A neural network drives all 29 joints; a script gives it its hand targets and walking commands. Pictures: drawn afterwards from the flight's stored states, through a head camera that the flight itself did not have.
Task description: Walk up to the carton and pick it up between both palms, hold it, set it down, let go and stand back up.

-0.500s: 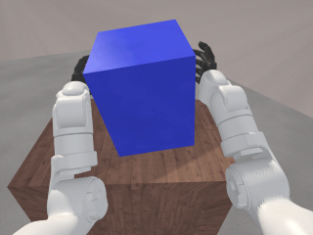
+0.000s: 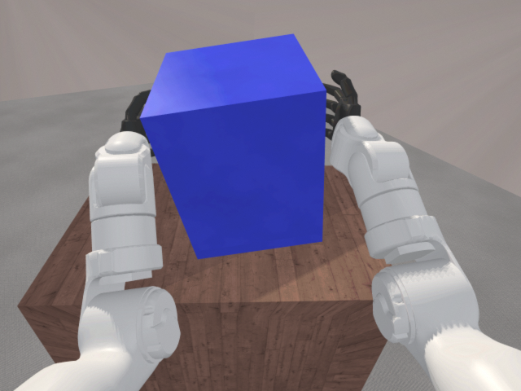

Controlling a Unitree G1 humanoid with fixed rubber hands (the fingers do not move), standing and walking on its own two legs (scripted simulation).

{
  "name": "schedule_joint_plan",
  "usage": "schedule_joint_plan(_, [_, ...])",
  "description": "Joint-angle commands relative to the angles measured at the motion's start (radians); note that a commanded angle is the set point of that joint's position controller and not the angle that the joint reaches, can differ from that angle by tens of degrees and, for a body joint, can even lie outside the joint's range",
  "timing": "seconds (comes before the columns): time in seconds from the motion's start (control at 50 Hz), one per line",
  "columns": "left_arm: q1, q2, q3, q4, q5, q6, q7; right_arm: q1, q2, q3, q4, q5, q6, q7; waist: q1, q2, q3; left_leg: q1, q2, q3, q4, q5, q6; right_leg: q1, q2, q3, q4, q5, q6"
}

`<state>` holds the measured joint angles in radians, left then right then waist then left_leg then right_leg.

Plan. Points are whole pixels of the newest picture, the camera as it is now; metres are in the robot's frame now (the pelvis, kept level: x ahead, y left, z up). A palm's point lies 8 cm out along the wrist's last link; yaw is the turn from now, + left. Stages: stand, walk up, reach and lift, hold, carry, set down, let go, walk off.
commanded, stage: hold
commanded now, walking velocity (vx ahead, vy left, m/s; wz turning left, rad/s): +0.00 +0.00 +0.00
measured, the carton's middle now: (244, 148) +0.41 +0.00 +0.25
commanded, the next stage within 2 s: none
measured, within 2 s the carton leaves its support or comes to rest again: neither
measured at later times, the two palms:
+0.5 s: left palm (136, 145) +0.36 +0.16 +0.27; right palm (343, 128) +0.37 -0.13 +0.30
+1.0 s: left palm (139, 142) +0.36 +0.15 +0.28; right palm (349, 128) +0.36 -0.14 +0.30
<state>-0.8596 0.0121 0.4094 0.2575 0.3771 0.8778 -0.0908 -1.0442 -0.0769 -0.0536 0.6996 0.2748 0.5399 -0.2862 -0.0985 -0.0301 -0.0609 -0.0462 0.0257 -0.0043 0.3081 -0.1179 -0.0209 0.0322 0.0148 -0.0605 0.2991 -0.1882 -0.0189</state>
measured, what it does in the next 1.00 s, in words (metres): stands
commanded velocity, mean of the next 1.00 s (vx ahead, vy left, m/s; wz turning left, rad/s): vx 0.00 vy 0.00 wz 0.00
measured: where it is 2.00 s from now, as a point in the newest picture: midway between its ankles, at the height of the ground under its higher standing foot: outside the picture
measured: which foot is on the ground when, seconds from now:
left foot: down 0.00-1.00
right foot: down 0.00-1.00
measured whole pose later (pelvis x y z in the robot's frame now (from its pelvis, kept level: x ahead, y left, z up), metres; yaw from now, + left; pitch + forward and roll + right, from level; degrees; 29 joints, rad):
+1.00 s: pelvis +0.00 +0.00 +0.00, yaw +0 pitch -9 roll +0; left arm -0.84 0.00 0.41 0.23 0.38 0.88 -0.09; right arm -1.02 -0.08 -0.02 0.66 0.29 0.54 -0.29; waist -0.10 -0.02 -0.06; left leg -0.03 0.03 0.00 0.30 -0.12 -0.02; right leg 0.05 0.02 -0.06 0.30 -0.19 -0.02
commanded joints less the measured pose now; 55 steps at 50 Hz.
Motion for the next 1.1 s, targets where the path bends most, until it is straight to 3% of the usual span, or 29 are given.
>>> schedule_joint_plan(0.0, [-0.755,-0.486,-0.424,-0.101,-0.199,-0.084,-0.135,-0.634,0.567,0.254,-0.206,0.132,-0.032,0.128,-0.028,0.074,-0.296,0.077,-0.064,0.041,-0.028,0.072,-0.008,0.018,0.045,0.004,-0.041,0.127,0.08])
schedule_joint_plan(0.06, [-0.711,-0.496,-0.438,-0.134,-0.206,-0.082,-0.134,-0.622,0.569,0.29,-0.274,0.154,-0.037,0.116,-0.026,0.061,-0.352,0.109,-0.073,0.037,0.0,0.174,-0.016,0.078,0.053,-0.002,-0.024,0.251,0.086])
schedule_joint_plan(0.12, [-0.725,-0.461,-0.43,-0.169,-0.196,-0.084,-0.139,-0.614,0.596,0.321,-0.287,0.171,-0.03,0.101,-0.019,0.047,-0.361,0.101,-0.081,0.04,0.005,0.171,-0.006,0.093,0.045,-0.001,-0.016,0.292,0.1])
schedule_joint_plan(0.22, [-0.703,-0.482,-0.425,-0.142,-0.184,-0.075,-0.133,-0.602,0.589,0.309,-0.258,0.158,-0.028,0.115,0.005,0.054,-0.29,0.089,-0.069,0.038,-0.023,0.117,-0.003,0.029,0.049,-0.004,-0.034,0.177,0.091])
schedule_joint_plan(0.34, [-0.729,-0.492,-0.48,-0.228,-0.214,-0.073,-0.127,-0.611,0.599,0.332,-0.339,0.18,-0.03,0.106,-0.02,0.049,-0.365,0.14,-0.07,0.033,0.013,0.191,-0.011,0.05,0.055,-0.001,-0.026,0.249,0.094])
schedule_joint_plan(0.38, [-0.704,-0.489,-0.453,-0.186,-0.199,-0.063,-0.128,-0.576,0.574,0.309,-0.276,0.166,-0.014,0.109,-0.015,0.069,-0.289,0.121,-0.064,0.037,-0.005,0.163,-0.014,0.022,0.055,-0.007,-0.032,0.2,0.089])
schedule_joint_plan(0.42, [-0.717,-0.491,-0.452,-0.186,-0.207,-0.066,-0.134,-0.598,0.587,0.311,-0.297,0.162,-0.017,0.114,-0.015,0.036,-0.285,0.102,-0.069,0.04,-0.02,0.114,-0.007,0.025,0.056,-0.005,-0.043,0.162,0.096])
schedule_joint_plan(0.46, [-0.703,-0.491,-0.439,-0.143,-0.197,-0.061,-0.136,-0.605,0.572,0.296,-0.276,0.144,-0.014,0.111,-0.022,0.056,-0.275,0.095,-0.067,0.036,-0.022,0.113,-0.004,0.03,0.047,0.001,-0.034,0.177,0.09])
schedule_joint_plan(0.52, [-0.687,-0.486,-0.425,-0.15,-0.19,-0.06,-0.141,-0.592,0.58,0.313,-0.272,0.158,-0.013,0.111,-0.012,0.031,-0.288,0.107,-0.063,0.035,-0.018,0.138,-0.006,0.056,0.052,-0.004,-0.032,0.201,0.084])
schedule_joint_plan(0.56, [-0.691,-0.506,-0.448,-0.158,-0.196,-0.057,-0.141,-0.632,0.561,0.304,-0.323,0.166,-0.024,0.11,-0.017,0.074,-0.328,0.122,-0.062,0.031,-0.004,0.177,-0.015,0.051,0.058,-0.007,-0.025,0.219,0.081])
schedule_joint_plan(0.6, [-0.702,-0.496,-0.457,-0.167,-0.2,-0.056,-0.139,-0.611,0.563,0.299,-0.299,0.161,-0.019,0.106,-0.033,0.08,-0.31,0.129,-0.062,0.035,-0.001,0.173,-0.022,0.042,0.055,-0.001,-0.029,0.213,0.079])
schedule_joint_plan(0.64, [-0.717,-0.503,-0.466,-0.184,-0.2,-0.06,-0.136,-0.612,0.571,0.307,-0.3,0.171,-0.024,0.11,-0.03,0.088,-0.325,0.132,-0.068,0.036,0.0,0.171,-0.022,0.039,0.054,-0.005,-0.027,0.219,0.085])
schedule_joint_plan(0.7, [-0.711,-0.49,-0.444,-0.165,-0.192,-0.061,-0.131,-0.613,0.574,0.311,-0.295,0.158,-0.016,0.111,-0.016,0.058,-0.303,0.099,-0.073,0.039,-0.016,0.132,-0.014,0.038,0.052,-0.008,-0.036,0.183,0.093])
schedule_joint_plan(0.72, [-0.726,-0.489,-0.457,-0.195,-0.21,-0.071,-0.132,-0.611,0.586,0.314,-0.305,0.163,-0.02,0.109,-0.025,0.059,-0.323,0.104,-0.07,0.039,-0.009,0.142,-0.011,0.05,0.05,-0.002,-0.03,0.208,0.089])
schedule_joint_plan(0.76, [-0.737,-0.49,-0.455,-0.169,-0.198,-0.068,-0.129,-0.606,0.578,0.296,-0.279,0.155,-0.015,0.114,-0.02,0.084,-0.3,0.091,-0.066,0.033,-0.022,0.102,-0.012,0.029,0.048,-0.004,-0.035,0.15,0.085])
schedule_joint_plan(0.78, [-0.733,-0.49,-0.438,-0.161,-0.196,-0.069,-0.129,-0.609,0.585,0.297,-0.27,0.157,-0.019,0.119,-0.007,0.059,-0.29,0.09,-0.065,0.038,-0.03,0.09,-0.008,0.014,0.052,-0.005,-0.043,0.137,0.088])
schedule_joint_plan(0.82, [-0.736,-0.482,-0.436,-0.172,-0.189,-0.069,-0.128,-0.604,0.585,0.295,-0.266,0.15,-0.022,0.124,-0.003,0.075,-0.329,0.098,-0.068,0.042,-0.025,0.096,-0.008,0.028,0.048,-0.002,-0.033,0.138,0.089])
schedule_joint_plan(0.84, [-0.716,-0.466,-0.413,-0.12,-0.176,-0.064,-0.131,-0.605,0.577,0.283,-0.248,0.141,-0.015,0.121,-0.006,0.05,-0.284,0.085,-0.067,0.045,-0.028,0.077,-0.003,0.022,0.043,0.002,-0.045,0.143,0.094])
schedule_joint_plan(0.88, [-0.726,-0.474,-0.414,-0.145,-0.185,-0.072,-0.129,-0.622,0.585,0.293,-0.255,0.136,-0.023,0.125,0.012,0.032,-0.285,0.075,-0.064,0.038,-0.034,0.073,0.001,0.022,0.048,-0.003,-0.041,0.117,0.088])
schedule_joint_plan(0.9, [-0.717,-0.455,-0.406,-0.121,-0.187,-0.072,-0.134,-0.621,0.601,0.3,-0.258,0.144,-0.024,0.122,0.002,0.004,-0.292,0.074,-0.069,0.045,-0.029,0.079,0.015,0.024,0.039,0.005,-0.043,0.156,0.098])
schedule_joint_plan(0.98, [-0.683,-0.468,-0.386,-0.095,-0.179,-0.074,-0.146,-0.636,0.592,0.308,-0.281,0.142,-0.03,0.111,0.005,-0.02,-0.29,0.08,-0.074,0.05,-0.018,0.096,0.022,0.056,0.042,0.008,-0.036,0.193,0.104])
schedule_joint_plan(1.06, [-0.713,-0.467,-0.388,-0.072,-0.176,-0.07,-0.149,-0.633,0.577,0.28,-0.225,0.142,-0.023,0.111,-0.008,0.026,-0.243,0.076,-0.074,0.049,-0.028,0.053,0.013,0.005,0.039,0.006,-0.046,0.129,0.094])
schedule_joint_plan(1.08, [-0.721,-0.475,-0.391,-0.075,-0.175,-0.072,-0.147,-0.648,0.578,0.28,-0.244,0.137,-0.029,0.116,0.003,0.025,-0.251,0.067,-0.071,0.051,-0.037,0.051,0.011,0.011,0.046,-0.003,-0.051,0.106,0.091])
